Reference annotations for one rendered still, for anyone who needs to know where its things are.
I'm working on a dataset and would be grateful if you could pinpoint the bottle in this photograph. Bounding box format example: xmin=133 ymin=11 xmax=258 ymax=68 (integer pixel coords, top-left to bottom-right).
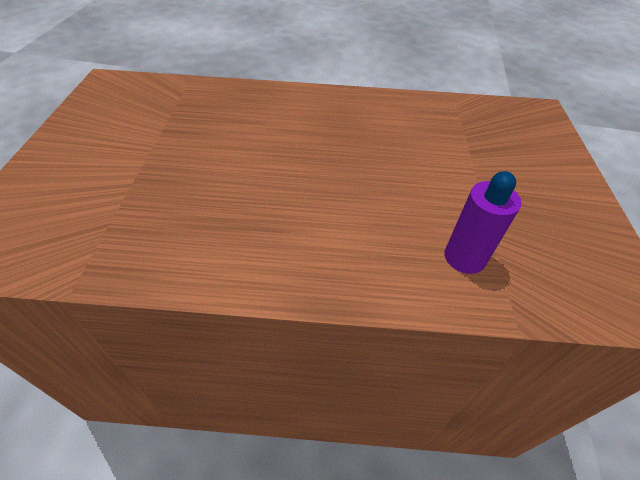
xmin=444 ymin=171 xmax=522 ymax=274

